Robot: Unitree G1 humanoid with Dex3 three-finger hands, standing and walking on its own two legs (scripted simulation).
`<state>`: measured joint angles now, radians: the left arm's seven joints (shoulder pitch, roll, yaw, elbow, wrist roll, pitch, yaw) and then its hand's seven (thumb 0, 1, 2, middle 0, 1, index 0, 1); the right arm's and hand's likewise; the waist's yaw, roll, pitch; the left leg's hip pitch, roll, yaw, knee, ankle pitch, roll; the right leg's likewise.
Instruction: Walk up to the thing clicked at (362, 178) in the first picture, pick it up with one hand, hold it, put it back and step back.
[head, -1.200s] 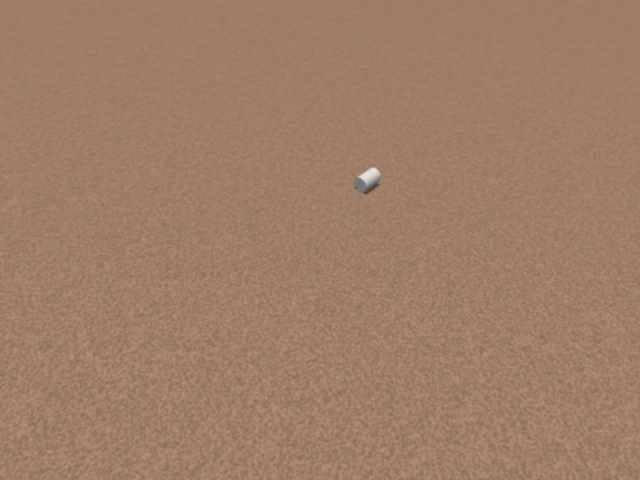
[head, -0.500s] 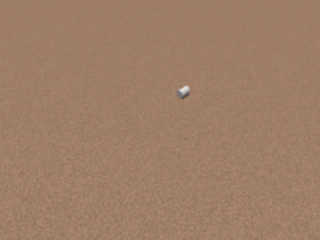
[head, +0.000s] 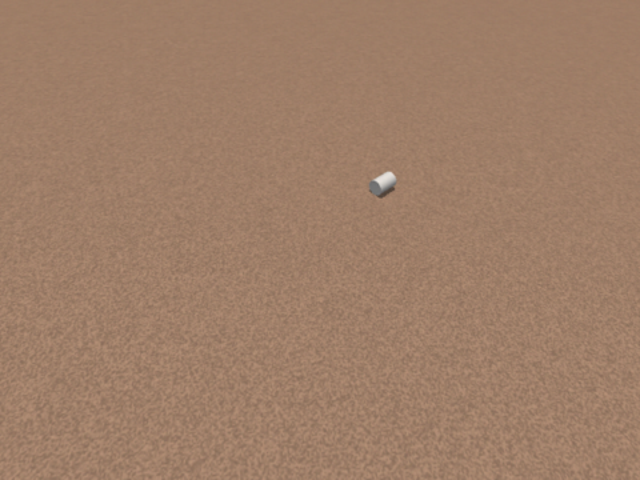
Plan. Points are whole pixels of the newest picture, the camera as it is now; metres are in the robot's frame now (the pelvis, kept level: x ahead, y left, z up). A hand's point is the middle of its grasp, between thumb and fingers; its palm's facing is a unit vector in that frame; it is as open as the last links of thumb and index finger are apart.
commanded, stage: walk up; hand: left
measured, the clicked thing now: (382, 183) +1.55 -0.33 -0.74
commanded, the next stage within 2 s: none
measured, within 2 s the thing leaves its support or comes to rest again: neither
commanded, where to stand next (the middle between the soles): +1.44 -0.81 m, yaw +41 degrees
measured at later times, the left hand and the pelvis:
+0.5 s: hand out of the picture +0.10 +0.15 -0.16, palm faces +0.29 -0.91 -0.30, open 7.4 cm; pelvis +0.15 -0.13 -0.01, yaw +15 degrees
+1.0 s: hand (285, 358) +0.36 +0.06 -0.16, palm faces +0.41 -0.82 -0.40, open 7.4 cm; pelvis +0.41 -0.25 -0.05, yaw +26 degrees
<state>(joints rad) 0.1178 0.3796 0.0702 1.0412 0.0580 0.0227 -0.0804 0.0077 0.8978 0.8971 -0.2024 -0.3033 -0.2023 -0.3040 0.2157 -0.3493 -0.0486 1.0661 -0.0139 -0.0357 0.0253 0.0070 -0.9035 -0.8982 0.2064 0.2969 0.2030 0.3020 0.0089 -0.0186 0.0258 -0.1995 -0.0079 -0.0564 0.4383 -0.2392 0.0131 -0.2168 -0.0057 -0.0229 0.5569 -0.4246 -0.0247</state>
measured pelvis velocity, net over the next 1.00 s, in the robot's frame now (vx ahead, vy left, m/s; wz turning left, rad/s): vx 0.41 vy -0.25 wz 0.45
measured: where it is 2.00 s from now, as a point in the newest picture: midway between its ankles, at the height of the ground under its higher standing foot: (424, 305)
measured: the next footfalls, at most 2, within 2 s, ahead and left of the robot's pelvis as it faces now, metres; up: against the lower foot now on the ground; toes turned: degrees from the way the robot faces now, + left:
right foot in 0.24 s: +0.12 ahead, -0.23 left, +0.00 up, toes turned +5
left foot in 0.56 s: +0.31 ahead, +0.00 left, +0.00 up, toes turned +22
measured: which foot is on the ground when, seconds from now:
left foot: down 0.00-0.24, up 0.26-0.54, down 0.56-0.94, up 0.96-1.00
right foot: up 0.00-0.22, down 0.24-0.58, up 0.60-0.92, down 0.94-1.00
